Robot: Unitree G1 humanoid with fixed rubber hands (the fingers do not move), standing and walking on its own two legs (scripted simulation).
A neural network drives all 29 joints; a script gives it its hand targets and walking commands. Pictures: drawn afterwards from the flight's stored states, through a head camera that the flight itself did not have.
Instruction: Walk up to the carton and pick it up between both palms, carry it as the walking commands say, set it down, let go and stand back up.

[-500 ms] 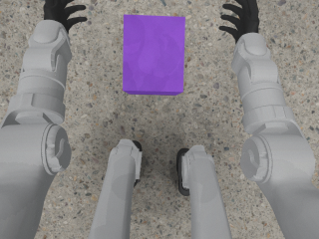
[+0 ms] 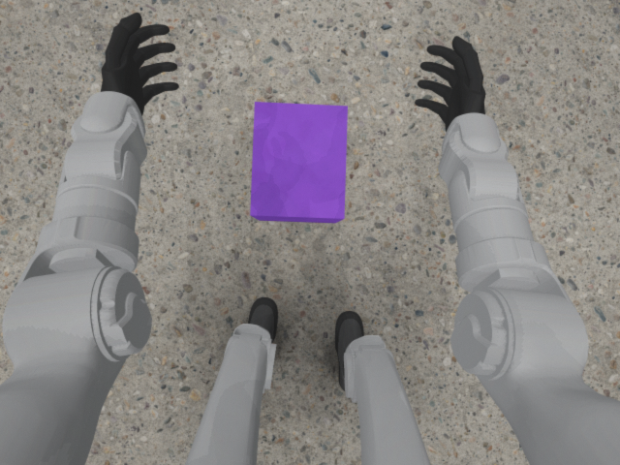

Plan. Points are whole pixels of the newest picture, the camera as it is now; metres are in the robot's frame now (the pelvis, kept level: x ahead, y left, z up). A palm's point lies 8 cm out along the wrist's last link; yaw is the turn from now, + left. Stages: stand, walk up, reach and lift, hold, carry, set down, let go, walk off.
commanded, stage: let go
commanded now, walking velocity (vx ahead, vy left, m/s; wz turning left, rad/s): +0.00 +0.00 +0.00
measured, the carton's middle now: (299, 168) +0.53 +0.05 -0.58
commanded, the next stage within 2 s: stand in 1.28 s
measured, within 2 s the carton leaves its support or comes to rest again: neither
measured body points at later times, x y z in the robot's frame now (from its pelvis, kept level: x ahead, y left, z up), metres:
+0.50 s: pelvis +0.05 +0.01 +0.07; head +0.24 +0.01 +0.48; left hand +0.37 +0.25 -0.03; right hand +0.38 -0.18 -0.04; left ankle +0.06 +0.12 -0.64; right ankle +0.05 -0.12 -0.64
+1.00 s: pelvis +0.08 -0.02 +0.10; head +0.11 -0.02 +0.55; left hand +0.25 +0.22 +0.02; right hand +0.25 -0.25 +0.02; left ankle +0.06 +0.12 -0.64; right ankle +0.05 -0.12 -0.64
